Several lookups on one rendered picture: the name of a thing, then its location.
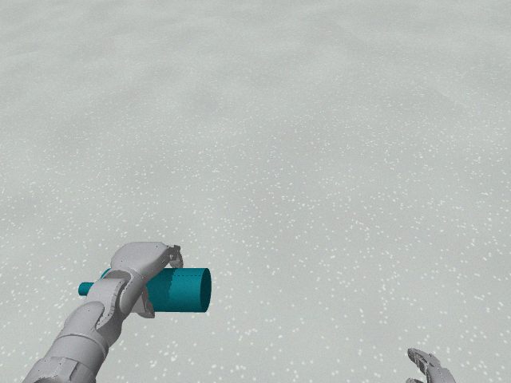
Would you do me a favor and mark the right robot hand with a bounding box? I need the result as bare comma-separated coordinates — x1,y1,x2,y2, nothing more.
406,348,456,383

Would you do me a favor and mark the left robot arm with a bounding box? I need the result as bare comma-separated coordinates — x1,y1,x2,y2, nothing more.
22,267,144,383

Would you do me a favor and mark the left robot hand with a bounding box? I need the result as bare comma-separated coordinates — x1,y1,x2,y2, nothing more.
111,242,184,318

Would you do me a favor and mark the bottle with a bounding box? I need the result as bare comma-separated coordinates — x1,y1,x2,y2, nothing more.
78,268,212,313

